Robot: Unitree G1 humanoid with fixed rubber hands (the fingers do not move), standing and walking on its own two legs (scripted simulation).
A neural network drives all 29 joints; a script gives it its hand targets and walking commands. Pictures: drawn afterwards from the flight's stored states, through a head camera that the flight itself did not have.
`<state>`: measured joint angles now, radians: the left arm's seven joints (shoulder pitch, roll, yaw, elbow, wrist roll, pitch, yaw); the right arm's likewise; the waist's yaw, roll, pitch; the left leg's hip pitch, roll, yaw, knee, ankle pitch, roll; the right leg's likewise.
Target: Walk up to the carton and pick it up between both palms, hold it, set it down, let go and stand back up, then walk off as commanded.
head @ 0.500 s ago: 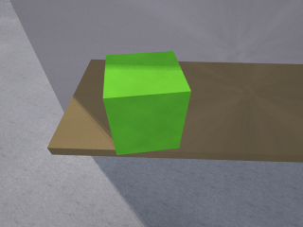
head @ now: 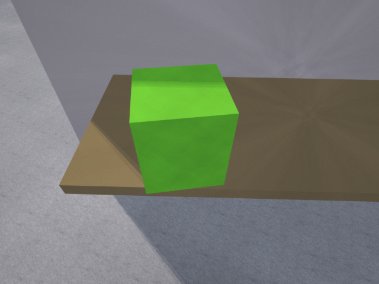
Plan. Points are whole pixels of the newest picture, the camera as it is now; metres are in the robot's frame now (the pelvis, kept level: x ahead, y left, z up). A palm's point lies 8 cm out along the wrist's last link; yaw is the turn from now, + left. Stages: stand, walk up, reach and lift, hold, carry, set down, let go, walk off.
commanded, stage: stand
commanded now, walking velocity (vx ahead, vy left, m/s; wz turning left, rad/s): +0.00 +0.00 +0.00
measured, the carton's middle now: (180, 130) +0.47 +0.05 +0.07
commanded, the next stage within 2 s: walk off in 0.16 s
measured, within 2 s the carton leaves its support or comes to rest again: neither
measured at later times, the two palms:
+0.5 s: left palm out of the picture +0.06 +0.30 -0.12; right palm out of the picture +0.04 -0.28 -0.12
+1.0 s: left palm out of the picture -0.04 +0.37 -0.14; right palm out of the picture -0.09 -0.25 -0.11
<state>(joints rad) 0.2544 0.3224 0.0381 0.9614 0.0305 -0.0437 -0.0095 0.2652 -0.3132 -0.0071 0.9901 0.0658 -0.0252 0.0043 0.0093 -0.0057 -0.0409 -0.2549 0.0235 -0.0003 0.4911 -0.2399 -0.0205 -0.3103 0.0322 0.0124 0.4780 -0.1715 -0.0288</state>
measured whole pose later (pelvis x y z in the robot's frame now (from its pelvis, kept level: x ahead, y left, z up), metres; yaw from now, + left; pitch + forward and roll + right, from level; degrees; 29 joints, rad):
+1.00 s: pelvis -0.14 +0.06 -0.02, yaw -6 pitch -5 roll -1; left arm 0.21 0.41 0.04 0.94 0.02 0.07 0.01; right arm 0.23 -0.35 -0.05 0.82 0.07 0.04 -0.01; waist -0.01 -0.03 0.08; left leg -0.37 0.02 0.11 0.68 -0.22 0.08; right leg -0.40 0.08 0.12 1.07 -0.50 0.00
